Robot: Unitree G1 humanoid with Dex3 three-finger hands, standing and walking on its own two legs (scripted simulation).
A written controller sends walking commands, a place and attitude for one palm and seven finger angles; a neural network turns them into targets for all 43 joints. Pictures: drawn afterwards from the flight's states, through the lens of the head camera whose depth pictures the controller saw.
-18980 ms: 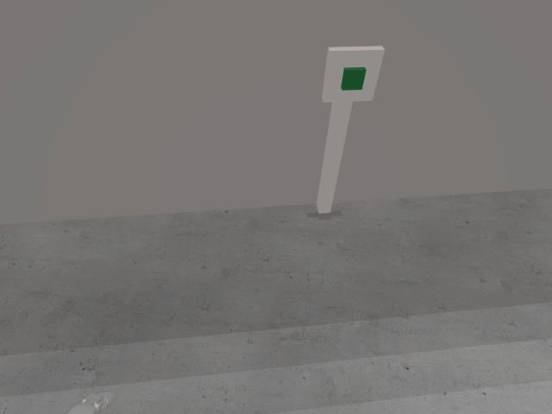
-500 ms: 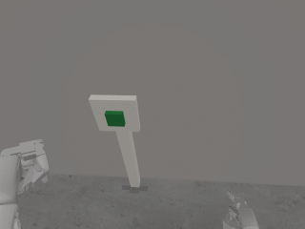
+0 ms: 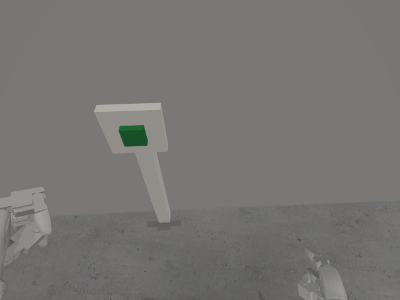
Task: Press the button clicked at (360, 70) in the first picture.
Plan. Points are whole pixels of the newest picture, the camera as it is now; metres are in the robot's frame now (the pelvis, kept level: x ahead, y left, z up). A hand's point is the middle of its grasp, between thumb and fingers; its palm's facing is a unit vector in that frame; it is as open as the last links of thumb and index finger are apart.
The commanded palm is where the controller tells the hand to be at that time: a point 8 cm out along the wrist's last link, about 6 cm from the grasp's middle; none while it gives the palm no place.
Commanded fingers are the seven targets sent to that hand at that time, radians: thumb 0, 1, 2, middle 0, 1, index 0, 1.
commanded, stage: step back with the hand held close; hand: left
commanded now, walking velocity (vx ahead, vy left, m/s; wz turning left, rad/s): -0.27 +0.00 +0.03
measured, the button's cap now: (134, 135) +0.56 +0.23 -0.05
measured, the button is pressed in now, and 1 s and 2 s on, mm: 0 0 0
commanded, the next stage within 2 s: stop stepping back and stand still in 1.04 s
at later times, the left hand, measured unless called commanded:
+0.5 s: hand out of the picture +0.10 +0.24 +0.16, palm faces +0.42 -0.78 -0.46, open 3.1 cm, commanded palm +0.04 +0.28 +0.17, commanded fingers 0.00 0.90 0.90 -1.30 -1.50 -1.30 -1.50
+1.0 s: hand out of the picture +0.01 +0.24 +0.18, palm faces +0.52 -0.72 -0.47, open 3.1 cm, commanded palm -0.08 +0.27 +0.17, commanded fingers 0.00 0.90 0.90 -1.30 -1.50 -1.30 -1.50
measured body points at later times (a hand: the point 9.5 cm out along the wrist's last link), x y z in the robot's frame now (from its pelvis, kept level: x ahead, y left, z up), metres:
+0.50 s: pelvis -0.08 +0.00 -0.01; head -0.06 +0.01 +0.44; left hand +0.08 +0.28 +0.19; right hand +0.11 -0.23 -0.08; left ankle +0.00 +0.11 -0.74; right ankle +0.03 -0.15 -0.74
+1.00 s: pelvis -0.16 -0.03 -0.03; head -0.14 +0.00 +0.42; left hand -0.03 +0.27 +0.21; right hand +0.04 -0.23 -0.10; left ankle -0.01 +0.12 -0.74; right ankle -0.17 -0.16 -0.69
